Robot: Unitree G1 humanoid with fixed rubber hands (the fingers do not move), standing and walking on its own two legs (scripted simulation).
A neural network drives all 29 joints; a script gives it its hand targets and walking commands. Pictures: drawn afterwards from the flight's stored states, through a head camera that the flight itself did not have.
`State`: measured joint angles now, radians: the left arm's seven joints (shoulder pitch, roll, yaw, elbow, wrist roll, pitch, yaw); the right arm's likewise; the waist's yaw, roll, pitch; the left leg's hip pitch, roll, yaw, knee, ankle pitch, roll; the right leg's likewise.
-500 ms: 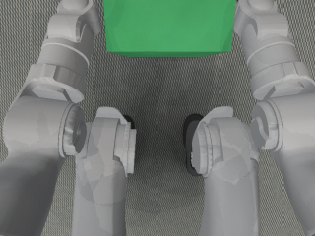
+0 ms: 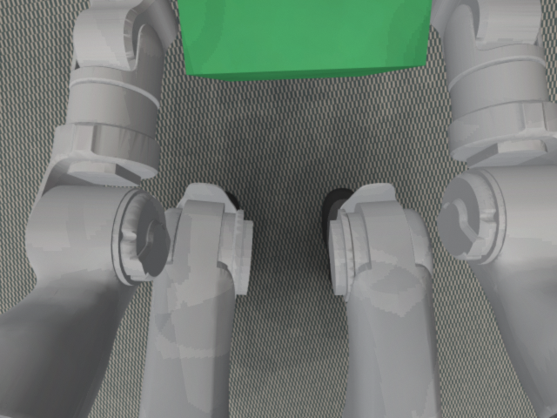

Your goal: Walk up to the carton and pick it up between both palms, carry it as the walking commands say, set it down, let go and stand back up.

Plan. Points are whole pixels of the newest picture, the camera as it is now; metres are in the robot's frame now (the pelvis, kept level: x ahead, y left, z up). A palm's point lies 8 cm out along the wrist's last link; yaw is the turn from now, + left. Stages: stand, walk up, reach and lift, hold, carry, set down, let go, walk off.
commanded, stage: reach and lift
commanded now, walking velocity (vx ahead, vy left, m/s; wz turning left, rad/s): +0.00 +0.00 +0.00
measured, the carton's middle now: out of the picture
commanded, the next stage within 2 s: none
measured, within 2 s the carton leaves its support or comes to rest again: neither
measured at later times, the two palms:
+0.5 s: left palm out of the picture +0.53 +0.13 -0.10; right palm out of the picture +0.54 -0.16 -0.10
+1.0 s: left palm out of the picture +0.52 +0.13 -0.02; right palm out of the picture +0.53 -0.16 -0.02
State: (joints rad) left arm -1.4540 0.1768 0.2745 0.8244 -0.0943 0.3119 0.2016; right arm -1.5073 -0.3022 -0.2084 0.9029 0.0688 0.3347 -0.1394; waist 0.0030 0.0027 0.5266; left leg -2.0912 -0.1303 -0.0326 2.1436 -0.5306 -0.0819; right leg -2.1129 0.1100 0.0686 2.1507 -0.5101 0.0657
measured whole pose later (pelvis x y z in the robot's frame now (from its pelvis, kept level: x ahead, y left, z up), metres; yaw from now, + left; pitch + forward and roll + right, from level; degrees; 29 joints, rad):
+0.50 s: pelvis +0.00 -0.01 +0.04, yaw +0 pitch +26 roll +3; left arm -1.27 0.11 0.32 0.57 -0.06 0.41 0.19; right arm -1.35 -0.22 -0.25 0.66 0.03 0.44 -0.15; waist -0.01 -0.02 0.53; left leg -1.94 -0.13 -0.03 2.02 -0.55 -0.09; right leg -1.97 0.13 0.09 2.05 -0.53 0.06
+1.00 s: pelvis -0.01 -0.01 +0.09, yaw +0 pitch +23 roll +3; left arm -1.30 0.09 0.40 0.53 0.03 0.50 0.13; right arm -1.37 -0.17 -0.32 0.63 -0.05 0.49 -0.13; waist 0.00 -0.02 0.53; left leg -1.78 -0.13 -0.05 1.86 -0.49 -0.09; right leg -1.81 0.13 0.10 1.88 -0.46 0.05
